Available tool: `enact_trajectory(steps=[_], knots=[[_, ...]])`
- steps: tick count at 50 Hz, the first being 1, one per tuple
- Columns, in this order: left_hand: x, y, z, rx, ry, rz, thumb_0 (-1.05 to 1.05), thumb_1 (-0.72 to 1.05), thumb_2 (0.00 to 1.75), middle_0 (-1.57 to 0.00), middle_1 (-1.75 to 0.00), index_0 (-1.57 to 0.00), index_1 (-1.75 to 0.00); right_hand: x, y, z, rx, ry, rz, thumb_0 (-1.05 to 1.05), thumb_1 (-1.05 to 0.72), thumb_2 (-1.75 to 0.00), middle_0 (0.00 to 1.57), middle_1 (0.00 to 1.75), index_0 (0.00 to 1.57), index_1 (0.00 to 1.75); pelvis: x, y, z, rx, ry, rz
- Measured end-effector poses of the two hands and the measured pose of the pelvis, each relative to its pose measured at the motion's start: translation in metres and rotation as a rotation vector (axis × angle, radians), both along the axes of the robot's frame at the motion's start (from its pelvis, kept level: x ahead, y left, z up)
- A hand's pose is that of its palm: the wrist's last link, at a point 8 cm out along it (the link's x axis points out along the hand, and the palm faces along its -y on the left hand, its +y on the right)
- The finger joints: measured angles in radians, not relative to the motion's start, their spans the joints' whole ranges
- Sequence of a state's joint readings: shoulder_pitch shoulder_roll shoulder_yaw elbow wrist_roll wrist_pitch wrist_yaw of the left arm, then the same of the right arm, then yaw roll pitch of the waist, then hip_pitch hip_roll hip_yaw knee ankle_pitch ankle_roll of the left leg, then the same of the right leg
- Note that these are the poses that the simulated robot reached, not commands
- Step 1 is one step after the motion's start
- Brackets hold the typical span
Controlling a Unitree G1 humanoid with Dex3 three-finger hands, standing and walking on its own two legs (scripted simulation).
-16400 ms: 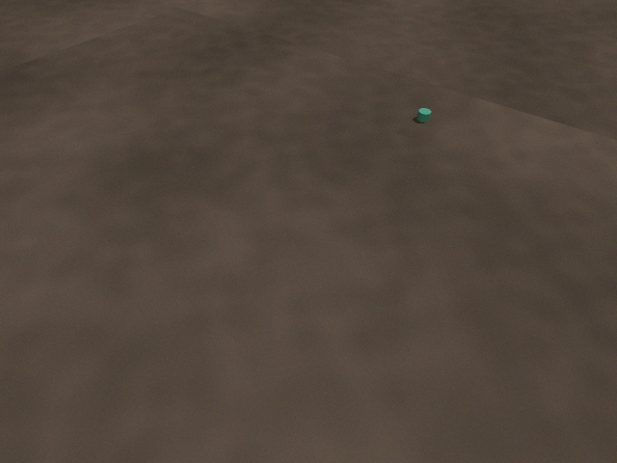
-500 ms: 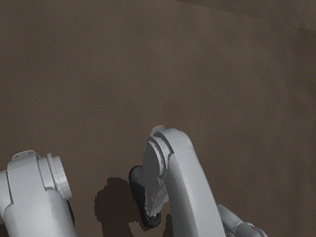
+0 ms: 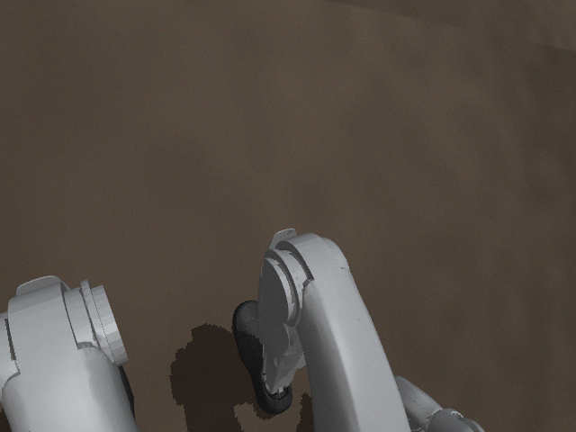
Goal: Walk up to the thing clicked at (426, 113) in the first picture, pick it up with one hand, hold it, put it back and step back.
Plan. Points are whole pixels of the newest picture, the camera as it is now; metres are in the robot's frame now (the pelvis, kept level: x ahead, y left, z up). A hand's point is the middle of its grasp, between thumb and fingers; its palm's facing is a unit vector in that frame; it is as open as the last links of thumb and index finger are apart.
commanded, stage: close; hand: left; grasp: from above
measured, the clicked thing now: out of the picture +0.39 +0.35 -0.27
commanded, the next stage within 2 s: settle in 0.86 s
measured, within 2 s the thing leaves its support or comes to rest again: leaves its support in 1.28 s
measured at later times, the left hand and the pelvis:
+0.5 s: hand out of the picture +0.38 +0.34 -0.25, palm faces -0.41 -0.19 -0.89, open 10.9 cm; pelvis +0.00 +0.00 +0.00, yaw +0 degrees
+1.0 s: hand out of the picture +0.38 +0.34 -0.25, palm faces -0.42 -0.19 -0.89, open 9.7 cm; pelvis +0.00 +0.00 +0.00, yaw +0 degrees
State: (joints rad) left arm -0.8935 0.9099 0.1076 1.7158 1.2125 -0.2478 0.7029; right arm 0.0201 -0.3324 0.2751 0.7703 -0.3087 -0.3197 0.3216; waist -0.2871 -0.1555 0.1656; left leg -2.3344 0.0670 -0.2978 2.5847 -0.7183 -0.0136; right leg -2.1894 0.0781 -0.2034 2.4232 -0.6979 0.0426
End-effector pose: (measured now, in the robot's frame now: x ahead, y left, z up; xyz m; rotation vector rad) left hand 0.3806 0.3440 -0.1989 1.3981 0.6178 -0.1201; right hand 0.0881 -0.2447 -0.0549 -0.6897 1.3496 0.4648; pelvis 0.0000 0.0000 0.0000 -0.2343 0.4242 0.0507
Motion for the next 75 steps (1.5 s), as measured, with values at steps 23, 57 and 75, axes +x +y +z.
enact_trajectory(steps=[23,57,75], knots=[[-0.001,-0.001,0.003,0.008,-0.018,0.007,0.0,-0.07,0.57,-0.38,-0.75,-0.53,-0.69,0.006,-0.004,0.007,-0.019,-0.034,0.014,0.0,-0.89,-0.89,0.2,0.3,0.2,0.29,-0.003,0.0,0.002,0.0,-0.005,0.002],[0.0,-0.001,0.007,0.002,-0.013,0.015,0.0,-0.01,0.65,-0.42,-0.76,-0.72,-0.7,0.001,0.001,0.006,-0.017,-0.027,0.005,0.0,-0.9,-0.9,0.2,0.3,0.2,0.29,-0.004,0.0,0.004,-0.004,0.001,0.001],[-0.003,0.01,0.058,0.041,-0.079,0.014,0.0,-0.03,0.65,-0.46,-0.87,-0.74,-0.74,0.019,-0.005,-0.009,0.027,-0.102,-0.142,0.0,-0.91,-0.9,0.2,0.3,0.2,0.29,0.003,0.0,0.004,0.026,0.069,0.025]])
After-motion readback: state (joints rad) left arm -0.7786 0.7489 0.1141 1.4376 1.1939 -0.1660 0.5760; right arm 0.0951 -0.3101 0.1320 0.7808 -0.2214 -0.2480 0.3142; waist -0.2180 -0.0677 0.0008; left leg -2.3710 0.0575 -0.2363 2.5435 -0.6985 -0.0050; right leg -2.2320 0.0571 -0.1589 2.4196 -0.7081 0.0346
